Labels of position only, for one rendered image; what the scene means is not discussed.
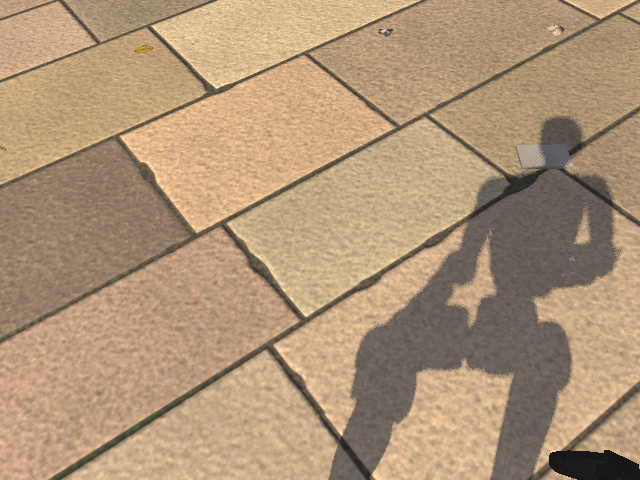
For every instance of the robot right hand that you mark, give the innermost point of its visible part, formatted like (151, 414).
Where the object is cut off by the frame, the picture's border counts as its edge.
(586, 465)

